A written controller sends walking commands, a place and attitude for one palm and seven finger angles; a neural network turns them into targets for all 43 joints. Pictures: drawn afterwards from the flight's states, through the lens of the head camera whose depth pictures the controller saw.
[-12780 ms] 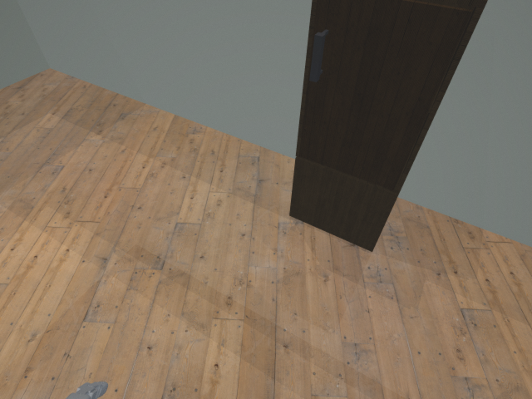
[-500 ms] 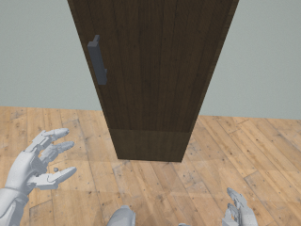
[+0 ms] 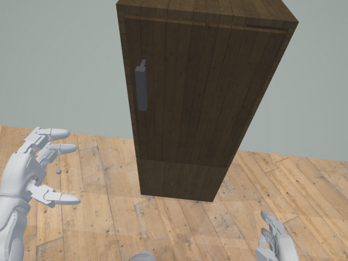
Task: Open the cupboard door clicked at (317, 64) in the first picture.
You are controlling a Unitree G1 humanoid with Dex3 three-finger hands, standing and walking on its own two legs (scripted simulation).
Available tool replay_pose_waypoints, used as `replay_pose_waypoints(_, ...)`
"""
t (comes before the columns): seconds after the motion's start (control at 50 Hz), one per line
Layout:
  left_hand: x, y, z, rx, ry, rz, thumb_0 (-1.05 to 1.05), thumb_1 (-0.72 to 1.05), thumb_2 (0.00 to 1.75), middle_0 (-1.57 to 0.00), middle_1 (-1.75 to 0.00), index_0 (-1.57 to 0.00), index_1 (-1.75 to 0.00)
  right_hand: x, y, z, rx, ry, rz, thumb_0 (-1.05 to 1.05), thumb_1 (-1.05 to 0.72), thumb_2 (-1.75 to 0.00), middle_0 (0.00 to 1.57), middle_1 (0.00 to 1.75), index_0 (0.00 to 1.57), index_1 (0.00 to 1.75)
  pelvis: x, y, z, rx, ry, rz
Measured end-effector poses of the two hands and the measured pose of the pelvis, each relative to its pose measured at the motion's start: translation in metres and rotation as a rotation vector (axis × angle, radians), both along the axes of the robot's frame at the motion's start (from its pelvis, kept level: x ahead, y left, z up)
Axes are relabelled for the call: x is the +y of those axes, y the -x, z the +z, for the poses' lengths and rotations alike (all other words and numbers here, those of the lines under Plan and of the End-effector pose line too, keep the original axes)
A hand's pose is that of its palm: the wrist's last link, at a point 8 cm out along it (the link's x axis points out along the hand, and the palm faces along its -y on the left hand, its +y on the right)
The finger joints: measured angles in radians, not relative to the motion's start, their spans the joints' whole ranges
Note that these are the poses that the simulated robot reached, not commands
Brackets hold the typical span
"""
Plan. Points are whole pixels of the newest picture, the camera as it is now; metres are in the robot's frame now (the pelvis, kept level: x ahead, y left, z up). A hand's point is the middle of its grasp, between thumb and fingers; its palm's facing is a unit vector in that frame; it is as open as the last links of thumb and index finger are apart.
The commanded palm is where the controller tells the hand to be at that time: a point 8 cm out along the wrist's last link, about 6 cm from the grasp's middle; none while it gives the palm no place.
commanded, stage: raise the hand with hooked fingers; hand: left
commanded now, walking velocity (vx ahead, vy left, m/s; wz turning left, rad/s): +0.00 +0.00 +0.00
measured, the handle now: (143, 85) +0.55 +0.14 +0.11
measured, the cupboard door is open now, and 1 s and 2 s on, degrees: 0 0 0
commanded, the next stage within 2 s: move the hooked fingers beside the handle in 0.86 s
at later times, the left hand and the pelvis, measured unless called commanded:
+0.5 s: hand (57, 150) +0.29 +0.26 +0.13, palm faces +0.00 -1.00 -0.03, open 14.0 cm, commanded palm +0.26 +0.31 +0.13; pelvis +0.00 -0.01 +0.02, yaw +0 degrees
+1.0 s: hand (75, 148) +0.30 +0.24 +0.12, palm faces +0.02 -1.00 -0.01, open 14.0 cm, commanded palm +0.28 +0.28 +0.13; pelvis +0.01 -0.04 +0.02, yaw +0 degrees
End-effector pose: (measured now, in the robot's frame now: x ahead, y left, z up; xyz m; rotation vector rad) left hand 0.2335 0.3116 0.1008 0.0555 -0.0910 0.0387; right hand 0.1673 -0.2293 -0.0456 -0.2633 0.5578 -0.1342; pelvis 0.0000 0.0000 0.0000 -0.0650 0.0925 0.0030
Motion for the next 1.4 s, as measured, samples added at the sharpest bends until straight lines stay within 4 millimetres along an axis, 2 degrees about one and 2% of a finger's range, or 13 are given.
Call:
replay_pose_waypoints(0.08,0.008,-0.005,0.000,0.075,0.016,-0.012,-0.01,-0.42,0.33,-0.30,-1.15,-0.29,-1.15,0.008,-0.001,0.003,-0.003,-0.020,0.015,0.02,-0.90,-0.90,0.21,0.30,0.21,0.30,0.002,0.002,0.005,-0.013,-0.001,0.002)
replay_pose_waypoints(0.18,0.008,-0.008,-0.001,0.117,0.025,-0.024,-0.01,-0.47,0.31,-0.30,-1.18,-0.30,-1.18,0.008,0.006,0.003,0.019,-0.013,0.019,0.02,-0.90,-0.90,0.21,0.30,0.21,0.30,0.002,0.005,0.008,-0.030,-0.005,0.003)
replay_pose_waypoints(0.32,0.012,-0.019,0.026,0.022,0.005,0.001,-0.01,-0.49,0.30,-0.30,-1.19,-0.30,-1.20,-0.006,0.022,0.001,0.069,0.010,-0.004,0.02,-0.90,-0.90,0.21,0.30,0.21,0.30,-0.004,0.006,0.013,-0.049,-0.009,0.006)
replay_pose_waypoints(0.42,0.013,-0.029,0.034,0.057,0.014,-0.013,-0.01,-0.50,0.30,-0.30,-1.20,-0.30,-1.20,-0.019,0.030,0.000,0.086,0.011,-0.038,0.02,-0.90,-0.90,0.21,0.30,0.21,0.30,-0.009,0.004,0.016,-0.053,-0.013,0.006)
replay_pose_waypoints(0.54,0.001,-0.032,0.025,0.108,0.034,-0.040,-0.01,-0.50,0.30,-0.30,-1.20,-0.30,-1.20,-0.034,0.034,0.000,0.091,0.009,-0.059,0.02,-0.90,-0.90,0.21,0.30,0.21,0.30,-0.016,0.002,0.017,-0.047,-0.019,-0.001)
replay_pose_waypoints(0.66,-0.010,-0.030,0.020,0.083,0.038,-0.016,-0.01,-0.50,0.30,-0.30,-1.20,-0.30,-1.20,-0.044,0.032,-0.002,0.100,0.015,-0.056,0.02,-0.90,-0.90,0.20,0.30,0.21,0.30,-0.024,0.000,0.017,-0.045,-0.024,-0.003)
replay_pose_waypoints(0.8,-0.017,-0.033,0.026,0.064,0.025,-0.015,-0.01,-0.50,0.30,-0.30,-1.20,-0.30,-1.20,-0.048,0.022,-0.004,0.093,0.002,-0.055,0.02,-0.90,-0.90,0.20,0.30,0.21,0.30,-0.031,-0.004,0.017,-0.044,-0.026,0.000)
replay_pose_waypoints(1.0,-0.023,-0.044,0.020,0.098,0.045,-0.022,-0.01,-0.50,0.30,-0.30,-1.20,-0.30,-1.20,-0.052,0.011,-0.007,0.092,-0.010,-0.056,0.02,-0.90,-0.90,0.20,0.30,0.21,0.30,-0.036,-0.011,0.016,-0.028,-0.034,-0.007)
replay_pose_waypoints(1.14,-0.025,-0.060,0.021,0.075,0.045,-0.019,-0.01,-0.50,0.30,-0.30,-1.20,-0.30,-1.20,-0.054,0.011,-0.009,0.117,0.003,-0.063,0.02,-0.90,-0.90,0.20,0.30,0.21,0.30,-0.035,-0.015,0.016,-0.021,-0.035,-0.006)
replay_pose_waypoints(1.26,-0.039,-0.075,0.028,0.057,0.035,-0.064,-0.01,-0.50,0.30,-0.30,-1.20,-0.30,-1.20,-0.051,0.012,-0.011,0.127,-0.006,-0.076,0.02,-0.90,-0.90,0.20,0.30,0.21,0.30,-0.032,-0.018,0.016,-0.017,-0.037,-0.008)
replay_pose_waypoints(1.4,-0.041,-0.093,0.019,0.104,0.051,-0.038,-0.01,-0.50,0.30,-0.30,-1.20,-0.30,-1.20,-0.048,0.018,-0.014,0.161,-0.018,-0.086,0.02,-0.90,-0.90,0.20,0.30,0.21,0.30,-0.030,-0.017,0.016,-0.007,-0.040,-0.014)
